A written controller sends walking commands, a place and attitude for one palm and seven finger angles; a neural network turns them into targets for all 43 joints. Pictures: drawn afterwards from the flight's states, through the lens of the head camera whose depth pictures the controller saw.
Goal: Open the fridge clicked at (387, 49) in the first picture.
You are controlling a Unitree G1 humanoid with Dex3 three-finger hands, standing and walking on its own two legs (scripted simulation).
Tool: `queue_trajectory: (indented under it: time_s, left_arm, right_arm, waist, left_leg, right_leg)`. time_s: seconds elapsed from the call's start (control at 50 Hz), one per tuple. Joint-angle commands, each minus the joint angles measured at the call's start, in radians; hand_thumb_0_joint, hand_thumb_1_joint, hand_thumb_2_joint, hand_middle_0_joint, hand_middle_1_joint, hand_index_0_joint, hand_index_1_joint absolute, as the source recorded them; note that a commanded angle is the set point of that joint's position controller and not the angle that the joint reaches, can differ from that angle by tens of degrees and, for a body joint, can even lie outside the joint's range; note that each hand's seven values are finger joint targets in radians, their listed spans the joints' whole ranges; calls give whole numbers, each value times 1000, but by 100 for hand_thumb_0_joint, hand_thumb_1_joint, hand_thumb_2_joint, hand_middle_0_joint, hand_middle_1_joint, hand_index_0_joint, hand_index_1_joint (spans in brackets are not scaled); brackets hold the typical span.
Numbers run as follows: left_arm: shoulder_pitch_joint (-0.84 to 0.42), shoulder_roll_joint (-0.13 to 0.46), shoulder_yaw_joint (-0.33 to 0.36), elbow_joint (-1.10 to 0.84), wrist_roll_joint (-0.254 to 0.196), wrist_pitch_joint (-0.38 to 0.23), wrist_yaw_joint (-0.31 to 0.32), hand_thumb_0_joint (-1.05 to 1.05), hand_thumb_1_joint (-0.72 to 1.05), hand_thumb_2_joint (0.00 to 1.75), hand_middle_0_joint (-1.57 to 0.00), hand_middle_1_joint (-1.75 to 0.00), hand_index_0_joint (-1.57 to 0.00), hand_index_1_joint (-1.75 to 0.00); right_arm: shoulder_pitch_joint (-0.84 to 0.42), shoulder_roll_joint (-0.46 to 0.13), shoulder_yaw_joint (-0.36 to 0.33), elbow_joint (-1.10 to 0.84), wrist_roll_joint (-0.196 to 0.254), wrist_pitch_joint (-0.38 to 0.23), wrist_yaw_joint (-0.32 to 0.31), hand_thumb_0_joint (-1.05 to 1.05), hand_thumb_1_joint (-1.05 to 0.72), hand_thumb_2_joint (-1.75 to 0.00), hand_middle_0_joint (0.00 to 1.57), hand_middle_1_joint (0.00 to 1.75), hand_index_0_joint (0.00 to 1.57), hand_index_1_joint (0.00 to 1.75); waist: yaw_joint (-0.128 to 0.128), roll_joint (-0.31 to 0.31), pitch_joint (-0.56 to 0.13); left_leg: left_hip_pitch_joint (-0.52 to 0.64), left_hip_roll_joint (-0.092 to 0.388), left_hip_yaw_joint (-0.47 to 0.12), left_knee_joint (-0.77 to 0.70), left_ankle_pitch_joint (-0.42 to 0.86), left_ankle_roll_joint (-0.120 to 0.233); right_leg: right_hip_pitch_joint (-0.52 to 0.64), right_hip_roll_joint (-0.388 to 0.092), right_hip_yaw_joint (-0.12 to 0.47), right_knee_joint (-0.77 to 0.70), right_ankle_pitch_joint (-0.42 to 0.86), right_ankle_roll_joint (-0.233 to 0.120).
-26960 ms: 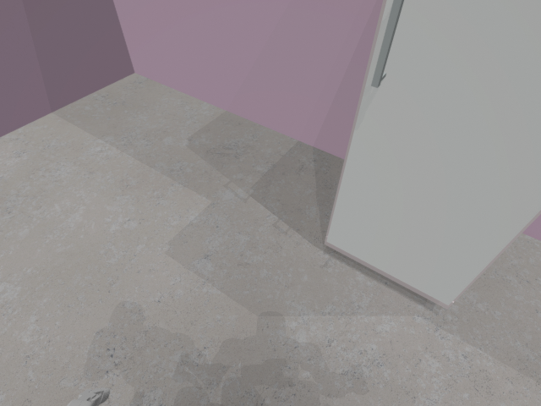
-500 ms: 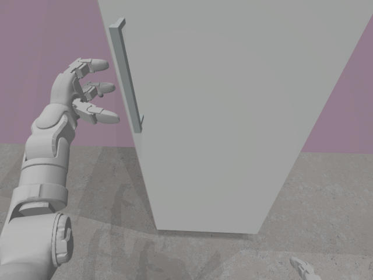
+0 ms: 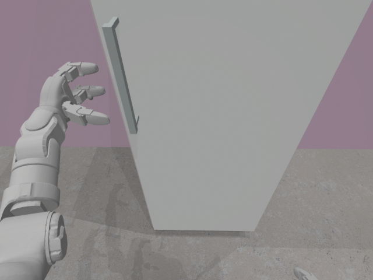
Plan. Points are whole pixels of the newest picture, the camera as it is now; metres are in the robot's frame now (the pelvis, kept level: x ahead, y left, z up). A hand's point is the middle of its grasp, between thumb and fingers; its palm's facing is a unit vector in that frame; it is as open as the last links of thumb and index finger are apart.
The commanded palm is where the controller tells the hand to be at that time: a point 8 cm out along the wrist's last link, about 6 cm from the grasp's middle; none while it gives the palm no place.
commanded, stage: move the hooked fingers beside the handle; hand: left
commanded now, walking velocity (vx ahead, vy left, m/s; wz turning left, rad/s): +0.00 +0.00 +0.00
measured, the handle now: (125, 83) +0.48 +0.15 +0.21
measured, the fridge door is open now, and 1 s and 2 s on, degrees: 0 0 0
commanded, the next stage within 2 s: feel for the door with the fingertips in 1.92 s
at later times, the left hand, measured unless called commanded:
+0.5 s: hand (90, 94) +0.42 +0.20 +0.22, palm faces -0.01 -1.00 +0.01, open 14.0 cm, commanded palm +0.40 +0.27 +0.21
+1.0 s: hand (90, 95) +0.43 +0.21 +0.21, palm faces +0.02 -1.00 +0.01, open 14.0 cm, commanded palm +0.40 +0.27 +0.21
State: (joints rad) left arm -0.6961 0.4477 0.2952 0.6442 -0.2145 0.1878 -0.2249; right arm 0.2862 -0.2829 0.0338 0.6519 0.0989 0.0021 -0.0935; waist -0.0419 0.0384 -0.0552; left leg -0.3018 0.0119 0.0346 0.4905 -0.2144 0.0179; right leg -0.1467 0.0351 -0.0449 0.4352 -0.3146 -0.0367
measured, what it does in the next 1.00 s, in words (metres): stands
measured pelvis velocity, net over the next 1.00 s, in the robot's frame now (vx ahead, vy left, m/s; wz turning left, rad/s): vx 0.00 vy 0.00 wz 0.00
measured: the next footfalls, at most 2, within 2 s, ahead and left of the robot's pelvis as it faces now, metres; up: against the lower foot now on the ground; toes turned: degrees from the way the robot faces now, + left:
none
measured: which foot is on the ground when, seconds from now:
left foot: down 0.00-1.00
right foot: down 0.00-1.00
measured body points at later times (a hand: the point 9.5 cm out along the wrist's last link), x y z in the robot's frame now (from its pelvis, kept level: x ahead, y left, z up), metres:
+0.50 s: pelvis +0.00 +0.00 +0.00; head -0.01 +0.00 +0.45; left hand +0.41 +0.26 +0.22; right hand +0.13 -0.26 -0.10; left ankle +0.03 +0.11 -0.74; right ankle -0.05 -0.09 -0.74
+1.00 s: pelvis +0.00 +0.00 +0.00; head +0.00 -0.01 +0.45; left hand +0.42 +0.26 +0.21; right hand +0.11 -0.26 -0.11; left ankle +0.03 +0.11 -0.74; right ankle -0.05 -0.09 -0.74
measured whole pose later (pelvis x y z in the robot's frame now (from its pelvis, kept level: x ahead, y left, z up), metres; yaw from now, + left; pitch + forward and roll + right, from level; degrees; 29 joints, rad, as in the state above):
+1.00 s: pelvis +0.00 +0.00 +0.00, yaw +0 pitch +3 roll -1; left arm -0.72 0.46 0.31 0.68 -0.22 0.17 -0.25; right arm 0.28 -0.29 0.03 0.65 0.09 0.00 -0.09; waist -0.05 0.04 -0.06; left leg -0.33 0.01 0.03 0.50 -0.22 0.02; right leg -0.17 0.03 -0.05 0.44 -0.32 -0.03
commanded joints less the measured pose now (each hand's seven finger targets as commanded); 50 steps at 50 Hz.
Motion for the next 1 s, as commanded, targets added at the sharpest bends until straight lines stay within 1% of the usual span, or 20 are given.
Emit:
queue_trajectory:
  time_s: [0.0,0.06,0.12,0.16,0.22,0.24,0.26,0.32,0.34,0.36,0.48,0.5,0.52,0.56,0.58,0.64,0.7,0.8,0.92,0.98]
  left_arm:
    - [-504,275,85,-299,-15,-102,2,0,-50,30,-30,-120,-30,-120]
    - [-493,262,75,-255,-18,-95,-1,0,-50,30,-30,-120,-30,-120]
    - [-440,321,118,-191,-8,-69,-7,0,-50,30,-30,-120,-30,-120]
    - [-466,314,102,-176,-4,-56,-18,0,-50,30,-30,-120,-30,-120]
    - [-511,253,39,-187,-11,-74,-35,0,-50,30,-30,-120,-30,-120]
    - [-522,286,65,-220,-14,-85,-37,0,-50,30,-30,-120,-30,-120]
    - [-542,259,36,-264,-17,-98,-44,0,-50,30,-30,-120,-30,-120]
    - [-537,199,-2,-318,-40,-119,-50,0,-50,30,-30,-120,-30,-120]
    - [-526,222,21,-308,-43,-112,-48,0,-50,30,-30,-120,-30,-120]
    - [-531,199,7,-275,-45,-100,-46,0,-50,30,-30,-120,-30,-120]
    - [-467,278,92,-148,-11,-33,4,0,-50,30,-30,-120,-30,-120]
    - [-463,267,83,-139,-5,-32,7,0,-50,30,-30,-120,-30,-120]
    - [-465,316,115,-156,1,-50,17,0,-50,30,-30,-120,-30,-120]
    - [-487,332,127,-214,9,-78,21,0,-50,30,-30,-120,-30,-120]
    - [-498,300,101,-258,7,-95,16,0,-50,30,-30,-120,-30,-120]
    - [-496,314,104,-284,-5,-126,-2,0,-50,30,-30,-120,-30,-120]
    - [-532,267,56,-207,-15,-104,-33,0,-50,30,-30,-120,-30,-120]
    - [-564,200,-12,-165,-19,-62,-51,0,-50,30,-30,-120,-30,-120]
    - [-509,306,99,-202,-26,-97,-21,0,-50,30,-30,-120,-30,-120]
    - [-511,308,108,-228,-13,-112,-9,0,-50,30,-30,-120,-30,-120]
  right_arm:
    - [-87,-137,-45,-150,-9,-54,-13,0,-90,-90,20,30,20,30]
    - [-86,-137,-42,-140,-8,-53,-16,0,-90,-90,20,30,20,30]
    - [-75,-146,-45,-140,-7,-45,-17,0,-90,-90,20,30,20,30]
    - [-81,-145,-41,-143,-5,-42,-17,0,-90,-90,20,30,20,30]
    - [-78,-142,-45,-147,-3,-45,-20,0,-90,-90,20,30,20,30]
    - [-82,-144,-46,-149,-3,-48,-19,0,-90,-90,20,30,20,30]
    - [-89,-140,-45,-156,-3,-51,-18,0,-90,-90,20,30,20,30]
    - [-85,-135,-48,-153,-4,-63,-18,0,-90,-90,20,30,20,30]
    - [-91,-139,-46,-147,-2,-63,-18,0,-90,-90,20,30,20,30]
    - [-91,-137,-44,-140,-2,-63,-18,0,-90,-90,20,30,20,30]
    - [-76,-143,-41,-132,-8,-47,-11,0,-90,-90,20,30,20,30]
    - [-79,-141,-39,-138,-9,-44,-10,0,-90,-90,20,30,20,30]
    - [-70,-146,-43,-140,-10,-40,-11,0,-90,-90,20,30,20,30]
    - [-81,-139,-41,-154,-13,-40,-10,0,-90,-90,20,30,20,30]
    - [-89,-134,-40,-163,-14,-42,-9,0,-90,-90,20,30,20,30]
    - [-93,-137,-41,-162,-11,-43,-15,0,-90,-90,20,30,20,30]
    - [-81,-140,-40,-141,-6,-46,-23,0,-90,-90,20,30,20,30]
    - [-69,-144,-44,-130,-1,-51,-21,0,-90,-90,20,30,20,30]
    - [-53,-148,-50,-136,-12,-55,-15,0,-90,-90,20,30,20,30]
    - [-65,-142,-46,-145,-13,-53,-12,0,-90,-90,20,30,20,30]
  waist:
    - [13,1,-302]
    - [5,-14,-261]
    - [19,-21,-248]
    - [12,-4,-238]
    - [-12,8,-238]
    - [-4,30,-271]
    - [-8,70,-301]
    - [-18,44,-329]
    - [-11,42,-319]
    - [-15,30,-287]
    - [19,-46,-238]
    - [20,-30,-229]
    - [24,-50,-252]
    - [29,-2,-292]
    - [23,24,-304]
    - [11,13,-305]
    - [-13,15,-248]
    - [-23,55,-240]
    - [12,-36,-323]
    - [17,-12,-324]
  left_leg:
    - [302,-4,-54,-10,291,42]
    - [285,-3,-49,-14,268,43]
    - [250,-7,-39,-12,256,44]
    - [235,-7,-41,-15,242,41]
    - [259,-6,-43,-1,244,44]
    - [276,-6,-53,2,261,42]
    - [310,-5,-56,5,282,40]
    - [363,0,-66,18,326,40]
    - [351,0,-72,13,315,39]
    - [337,-1,-73,7,290,37]
    - [237,-5,-62,-14,238,37]
    - [227,-6,-57,-15,236,36]
    - [228,-6,-52,-8,251,38]
    - [251,-5,-53,-11,280,38]
    - [275,-6,-50,-6,300,40]
    - [290,1,-51,-4,304,42]
    - [276,0,-52,-5,249,41]
    - [285,-3,-69,-2,225,34]
    - [273,-6,-60,8,288,43]
    - [273,-6,-54,2,307,41]
  right_leg:
    - [-74,-11,30,-53,389,15]
    - [-90,-11,29,-60,375,19]
    - [-71,-17,32,-62,381,20]
    - [-84,-19,33,-60,378,21]
    - [-110,-19,32,-63,362,21]
    - [-105,-16,34,-58,371,17]
    - [-110,-16,34,-52,378,14]
    - [-122,-9,23,-50,385,13]
    - [-126,-7,24,-51,379,13]
    - [-144,-7,20,-54,355,13]
    - [-111,-16,19,-56,336,15]
    - [-109,-16,22,-55,338,15]
    - [-79,-20,24,-52,355,16]
    - [-56,-20,31,-45,386,13]
    - [-59,-18,35,-45,405,14]
    - [-60,-13,35,-49,408,17]
    - [-117,-11,32,-61,356,19]
    - [-171,-12,20,-64,298,13]
    - [-74,-16,28,-46,392,16]
    - [-63,-14,29,-36,418,17]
